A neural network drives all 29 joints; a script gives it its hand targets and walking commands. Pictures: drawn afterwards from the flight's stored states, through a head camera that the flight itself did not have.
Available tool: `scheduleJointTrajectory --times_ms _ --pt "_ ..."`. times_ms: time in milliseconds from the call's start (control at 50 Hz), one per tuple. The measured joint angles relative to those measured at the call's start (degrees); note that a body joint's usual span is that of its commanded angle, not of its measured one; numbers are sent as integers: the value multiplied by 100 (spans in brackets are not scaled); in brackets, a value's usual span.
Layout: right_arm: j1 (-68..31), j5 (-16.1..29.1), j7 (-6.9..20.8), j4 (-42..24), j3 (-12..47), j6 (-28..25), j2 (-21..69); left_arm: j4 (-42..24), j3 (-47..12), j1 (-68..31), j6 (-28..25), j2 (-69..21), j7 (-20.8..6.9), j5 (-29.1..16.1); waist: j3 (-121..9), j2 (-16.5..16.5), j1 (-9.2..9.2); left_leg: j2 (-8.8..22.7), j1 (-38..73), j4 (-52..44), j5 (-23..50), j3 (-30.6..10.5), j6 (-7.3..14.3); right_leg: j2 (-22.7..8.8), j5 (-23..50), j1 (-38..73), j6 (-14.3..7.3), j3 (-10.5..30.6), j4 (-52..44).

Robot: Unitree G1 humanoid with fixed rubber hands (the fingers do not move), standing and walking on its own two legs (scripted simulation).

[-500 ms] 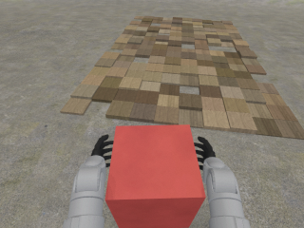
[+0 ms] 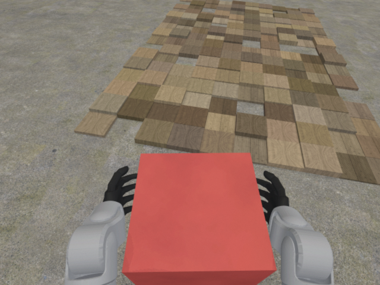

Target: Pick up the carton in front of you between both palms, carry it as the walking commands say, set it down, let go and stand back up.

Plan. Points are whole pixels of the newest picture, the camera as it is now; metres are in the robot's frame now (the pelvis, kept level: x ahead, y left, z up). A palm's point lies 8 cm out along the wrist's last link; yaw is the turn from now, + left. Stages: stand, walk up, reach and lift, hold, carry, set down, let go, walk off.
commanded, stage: carry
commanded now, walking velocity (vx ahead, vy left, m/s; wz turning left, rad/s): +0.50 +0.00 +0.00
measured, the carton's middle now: (195, 228) +0.24 +0.00 +0.01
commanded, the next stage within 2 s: none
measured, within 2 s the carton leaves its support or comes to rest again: neither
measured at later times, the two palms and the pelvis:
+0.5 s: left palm (157, 110) +0.56 +0.11 +0.07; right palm (263, 116) +0.55 -0.19 +0.07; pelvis +0.31 -0.04 -0.02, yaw +0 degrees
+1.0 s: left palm (166, 37) +0.93 +0.12 +0.12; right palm (244, 41) +0.92 -0.18 +0.12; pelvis +0.65 -0.02 -0.02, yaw -2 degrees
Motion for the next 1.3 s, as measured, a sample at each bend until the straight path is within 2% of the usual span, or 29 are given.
scheduleJointTrajectory --times_ms 40,60,80,120,140,180,240,300,360,420,440,460,480,520,540,580,620,680,800,920,980,1000,1020,1060,1100,1140,1180,1300 --pt "-33 37 -3 -214 90 65 3 -396 35 102 102 1 34 -45 160 -76 63 -118 134 -1024 854 273 95 -110 -163 171 47 31 153" --pt "-81 43 -4 -228 160 75 6 -546 94 158 129 5 46 -68 196 -98 99 -134 270 -1132 1342 375 232 -196 -300 62 43 3 638" --pt "-109 32 -6 -185 225 78 7 -613 164 193 164 6 59 -105 187 -81 63 -125 354 -1058 1377 442 363 -211 -304 -194 37 18 1381" --pt "-103 14 -22 -184 251 158 4 -612 216 155 284 4 78 -157 163 69 -26 -84 624 -1146 1103 439 501 -50 -295 -875 -69 85 2953" --pt "-77 10 -39 -223 233 210 5 -579 210 111 337 5 80 -173 143 140 -78 -74 795 -1315 1032 415 508 -1 -201 -1209 -126 48 3482" --pt "-33 2 -62 -311 174 301 7 -491 174 17 404 7 79 -192 90 251 -193 -59 1174 -1772 1084 347 392 17 133 -1780 -180 -71 3841" --pt "-44 10 -70 -354 89 366 5 -402 111 -61 417 4 54 -144 21 369 -362 -17 1738 -2401 1129 232 352 -1 611 -2407 -158 -195 3271" --pt "-88 23 -71 -298 60 375 3 -363 79 -42 380 2 1 -49 -13 370 -447 28 2258 -2783 1019 147 269 -39 1083 -2804 -125 -300 2274" --pt "-107 39 -69 -215 84 363 2 -384 76 62 344 2 -26 9 33 313 -423 61 2790 -2968 749 112 131 -45 1636 -2911 -169 -508 1247" --pt "-67 34 -64 -217 121 362 3 -423 67 164 317 0 -31 13 153 345 -355 175 3280 -2825 284 60 -40 64 2013 -2675 -258 -796 646" --pt "-44 23 -63 -234 130 360 4 -419 65 175 307 0 -32 3 196 362 -319 248 3351 -2520 36 72 -95 131 1925 -2477 -276 -916 495" --pt "-25 11 -61 -237 119 351 1 -376 53 165 287 -2 -33 -6 232 397 -270 359 3295 -1965 -238 93 -121 187 2026 -2313 -382 -994 475" --pt "-35 5 -57 -175 79 329 -2 -255 38 131 237 -2 -34 -3 271 475 -198 523 3000 -1078 -152 57 -98 219 1959 -2321 -553 -1065 769" --pt "-58 -15 -48 -11 13 291 0 -11 35 56 179 1 -34 7 391 454 -75 480 2031 1012 100 -388 -25 203 1555 -2213 -756 -1116 1014" --pt "-45 -28 -43 33 12 275 1 47 39 60 159 -1 -35 4 454 416 -38 412 1539 1797 239 -528 41 197 1450 -2067 -782 -1128 906" --pt "23 -55 -29 58 67 222 3 43 52 153 109 -5 -36 -12 532 345 23 379 723 2477 613 -565 143 209 1466 -1713 -707 -1120 496" --pt "107 -83 -7 46 140 131 8 -22 62 264 37 -9 -37 -31 546 277 75 416 121 2338 925 -485 169 221 1472 -1364 -694 -1078 78" --pt "261 -123 24 0 232 -28 20 -115 62 415 -79 -16 -49 -52 445 199 107 489 -471 1566 1237 -352 112 221 1417 -872 -643 -983 -420" --pt "436 -133 19 -330 287 -85 36 -371 0 498 -113 -20 -73 -80 214 214 -23 595 -992 22 2090 -141 -13 260 1053 133 -467 -851 -1039" --pt "-221 21 -135 -597 64 226 -7 -539 85 -208 160 7 53 -160 252 248 -62 473 -922 -878 2503 134 149 288 285 1029 -196 -734 -1019" --pt "-1013 135 -179 -347 -176 367 -50 -430 343 -891 324 30 155 -204 350 165 -87 242 -507 -1213 2269 371 305 147 -414 1227 -41 -672 -305" --pt "-1322 166 -199 -127 -223 359 -70 -318 420 -1150 368 141 190 -234 403 60 -170 143 -455 -1076 2311 420 422 -19 -696 1064 -44 -667 401" --pt "-1624 182 -234 121 -251 355 -110 -141 489 -1409 407 275 220 -293 468 -17 -253 102 -511 -756 2128 457 536 -132 -597 675 -104 -498 1457" --pt "-2128 272 -294 527 -310 431 -224 223 600 -1881 511 495 261 -452 641 9 -366 103 -469 -531 1764 447 648 -1 -341 -361 -219 57 3595" --pt "-2470 366 -353 762 -395 522 -317 508 733 -2298 614 555 307 -523 810 65 -437 83 -250 -749 1697 406 607 109 8 -1294 -371 281 4797" --pt "-2736 413 -379 921 -548 540 -358 739 898 -2678 650 476 323 -479 935 94 -458 50 6 -1051 1663 370 613 91 337 -2047 -456 332 5035" --pt "-3004 445 -383 1057 -719 507 -376 903 1043 -2998 619 398 324 -405 1020 127 -452 37 256 -1297 1603 334 610 36 547 -2645 -479 323 4862" --pt "-3587 409 -350 1369 -1010 416 -358 1134 1282 -3513 532 366 315 -299 1014 156 -381 -5 1036 -1801 1218 228 489 -96 1069 -3588 -391 146 3534"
